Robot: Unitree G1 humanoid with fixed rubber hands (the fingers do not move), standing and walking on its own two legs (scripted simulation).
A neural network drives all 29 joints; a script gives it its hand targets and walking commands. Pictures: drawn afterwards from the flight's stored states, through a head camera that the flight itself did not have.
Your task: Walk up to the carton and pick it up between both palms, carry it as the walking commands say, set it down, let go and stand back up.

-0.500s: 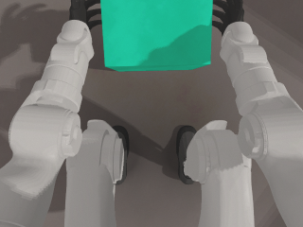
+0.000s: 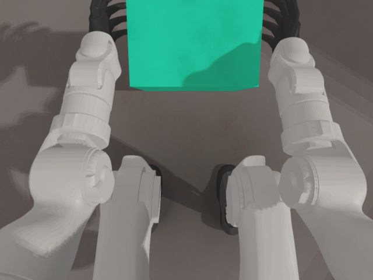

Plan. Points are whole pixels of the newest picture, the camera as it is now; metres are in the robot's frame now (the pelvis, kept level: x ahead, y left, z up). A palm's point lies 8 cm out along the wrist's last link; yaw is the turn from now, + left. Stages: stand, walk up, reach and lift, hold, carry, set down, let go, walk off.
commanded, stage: reach and lift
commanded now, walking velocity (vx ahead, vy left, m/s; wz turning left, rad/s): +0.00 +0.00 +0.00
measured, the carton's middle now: (192, 53) +0.53 +0.00 -0.21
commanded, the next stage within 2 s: none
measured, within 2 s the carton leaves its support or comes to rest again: neither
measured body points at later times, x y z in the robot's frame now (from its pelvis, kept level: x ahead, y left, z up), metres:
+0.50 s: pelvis +0.01 +0.00 +0.04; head +0.31 +0.00 +0.37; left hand +0.53 +0.16 -0.07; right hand +0.53 -0.15 -0.07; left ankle +0.12 +0.12 -0.34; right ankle +0.12 -0.12 -0.34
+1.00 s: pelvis +0.01 +0.00 +0.09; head +0.28 +0.00 +0.45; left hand +0.51 +0.16 +0.01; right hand +0.51 -0.15 +0.01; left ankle +0.12 +0.12 -0.34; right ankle +0.12 -0.13 -0.34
